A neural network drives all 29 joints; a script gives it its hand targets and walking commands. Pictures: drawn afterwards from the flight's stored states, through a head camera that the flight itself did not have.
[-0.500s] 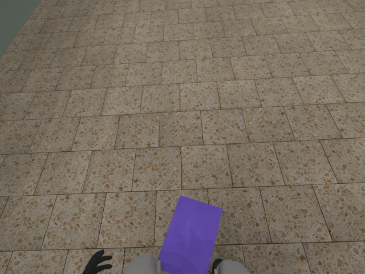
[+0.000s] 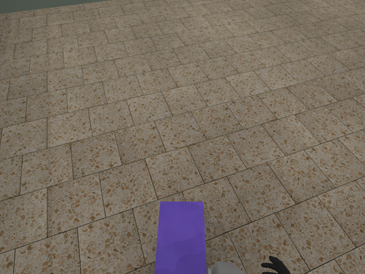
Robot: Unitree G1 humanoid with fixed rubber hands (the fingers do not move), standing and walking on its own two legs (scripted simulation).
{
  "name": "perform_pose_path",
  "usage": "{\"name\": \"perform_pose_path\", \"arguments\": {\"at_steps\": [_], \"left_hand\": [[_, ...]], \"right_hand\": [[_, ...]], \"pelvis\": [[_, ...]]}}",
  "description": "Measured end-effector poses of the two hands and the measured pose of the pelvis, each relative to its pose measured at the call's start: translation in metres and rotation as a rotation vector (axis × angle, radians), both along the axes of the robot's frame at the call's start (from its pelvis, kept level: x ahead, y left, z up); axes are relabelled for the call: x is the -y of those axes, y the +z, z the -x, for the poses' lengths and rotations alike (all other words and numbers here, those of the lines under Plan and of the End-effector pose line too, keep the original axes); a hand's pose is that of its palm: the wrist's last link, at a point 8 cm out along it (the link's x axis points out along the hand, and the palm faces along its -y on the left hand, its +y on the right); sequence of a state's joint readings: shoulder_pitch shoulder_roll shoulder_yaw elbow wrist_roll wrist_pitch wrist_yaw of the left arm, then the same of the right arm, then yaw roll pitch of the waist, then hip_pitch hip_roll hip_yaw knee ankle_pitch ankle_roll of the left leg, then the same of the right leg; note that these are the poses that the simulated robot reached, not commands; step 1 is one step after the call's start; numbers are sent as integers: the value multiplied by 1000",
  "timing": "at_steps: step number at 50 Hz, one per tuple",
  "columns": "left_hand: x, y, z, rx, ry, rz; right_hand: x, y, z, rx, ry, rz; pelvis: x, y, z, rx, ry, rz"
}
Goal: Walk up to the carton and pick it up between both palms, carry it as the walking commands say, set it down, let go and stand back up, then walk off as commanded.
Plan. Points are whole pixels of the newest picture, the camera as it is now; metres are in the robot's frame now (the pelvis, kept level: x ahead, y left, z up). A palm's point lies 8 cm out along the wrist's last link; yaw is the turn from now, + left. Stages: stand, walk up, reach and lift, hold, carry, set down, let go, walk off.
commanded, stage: walk off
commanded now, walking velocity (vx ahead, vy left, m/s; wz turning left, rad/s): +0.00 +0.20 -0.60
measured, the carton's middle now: (182, 244) +0.30 -0.01 -0.61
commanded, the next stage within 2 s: none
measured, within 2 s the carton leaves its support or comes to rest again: neither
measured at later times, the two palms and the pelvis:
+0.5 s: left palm out of the picture +0.09 +0.36 -0.13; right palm out of the picture +0.07 -0.18 -0.12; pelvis +0.00 +0.10 +0.00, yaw -15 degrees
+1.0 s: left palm (50, 219) +0.26 +0.34 -0.10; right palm out of the picture -0.05 -0.05 -0.15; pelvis +0.04 +0.18 +0.00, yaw -35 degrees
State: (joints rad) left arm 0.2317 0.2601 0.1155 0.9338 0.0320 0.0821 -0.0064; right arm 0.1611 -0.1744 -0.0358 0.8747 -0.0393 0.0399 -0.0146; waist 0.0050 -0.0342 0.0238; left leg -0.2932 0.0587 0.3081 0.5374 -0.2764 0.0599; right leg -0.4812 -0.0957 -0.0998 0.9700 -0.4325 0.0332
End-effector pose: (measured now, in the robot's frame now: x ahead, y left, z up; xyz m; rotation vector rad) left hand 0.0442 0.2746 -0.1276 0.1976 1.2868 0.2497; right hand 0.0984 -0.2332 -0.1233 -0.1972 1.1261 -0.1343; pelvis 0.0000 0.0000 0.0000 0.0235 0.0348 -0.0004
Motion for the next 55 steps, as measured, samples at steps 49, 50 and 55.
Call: {"name": "perform_pose_path", "arguments": {"at_steps": [49,50,55], "left_hand": [[-59,24,-220,166,-677,-25],[-64,26,-217,150,-678,-27],[-94,26,-208,73,-680,-26]], "right_hand": [[-183,-28,156,-161,-630,-102],[-183,-24,153,-148,-634,-101],[-180,-7,134,-92,-655,-50]], "pelvis": [[-177,1,-34,21,-606,2],[-180,4,-35,20,-615,2],[-202,12,-47,15,-667,-9]]}}
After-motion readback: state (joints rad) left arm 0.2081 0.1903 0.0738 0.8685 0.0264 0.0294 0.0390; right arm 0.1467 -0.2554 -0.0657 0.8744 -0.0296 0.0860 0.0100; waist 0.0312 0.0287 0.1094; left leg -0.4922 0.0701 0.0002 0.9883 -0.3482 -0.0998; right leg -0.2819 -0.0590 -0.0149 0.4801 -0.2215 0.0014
